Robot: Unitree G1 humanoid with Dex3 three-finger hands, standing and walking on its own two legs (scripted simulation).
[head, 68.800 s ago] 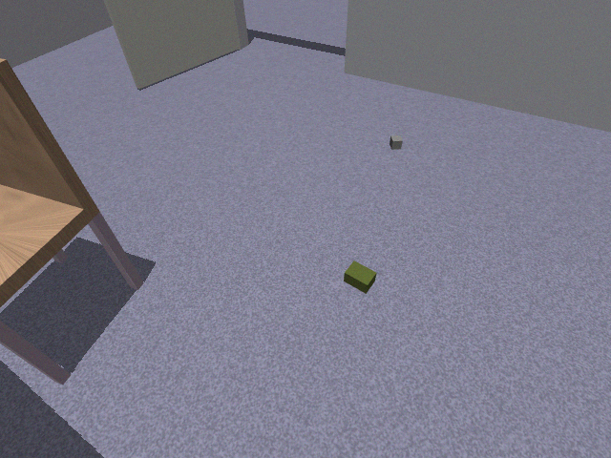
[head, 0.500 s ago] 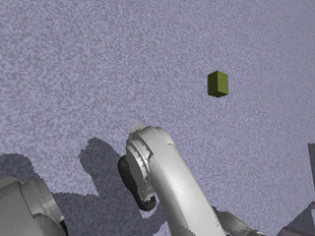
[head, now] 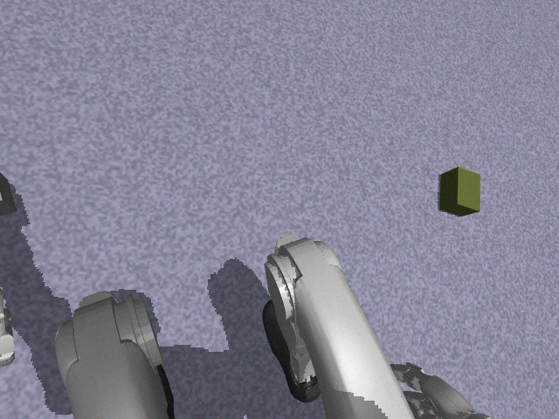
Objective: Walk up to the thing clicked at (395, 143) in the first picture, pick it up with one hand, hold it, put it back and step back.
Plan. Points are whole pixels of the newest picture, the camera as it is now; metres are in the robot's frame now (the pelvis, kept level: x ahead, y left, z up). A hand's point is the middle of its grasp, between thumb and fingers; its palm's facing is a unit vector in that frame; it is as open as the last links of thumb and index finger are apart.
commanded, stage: settle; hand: left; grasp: from above
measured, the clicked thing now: out of the picture +0.49 +0.33 -0.21
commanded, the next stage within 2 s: lift in 0.20 s
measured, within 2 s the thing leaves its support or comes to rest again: neither
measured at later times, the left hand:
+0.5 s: hand out of the picture +0.46 +0.32 -0.12, palm faces -0.42 -0.15 -0.90, open 8.1 cm
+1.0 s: hand out of the picture +0.38 +0.33 +0.03, palm faces -0.41 -0.16 -0.90, open 8.0 cm
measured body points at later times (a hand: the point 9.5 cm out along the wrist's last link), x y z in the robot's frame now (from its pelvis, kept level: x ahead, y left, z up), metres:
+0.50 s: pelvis +0.00 -0.01 +0.02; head +0.23 +0.06 +0.40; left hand +0.48 +0.32 -0.07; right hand +0.06 -0.28 -0.08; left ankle +0.07 +0.13 -0.29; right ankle +0.11 -0.14 -0.29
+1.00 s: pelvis -0.01 +0.00 +0.12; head +0.17 +0.05 +0.53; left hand +0.40 +0.33 +0.08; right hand +0.13 -0.26 +0.01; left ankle +0.07 +0.13 -0.29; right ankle +0.11 -0.14 -0.29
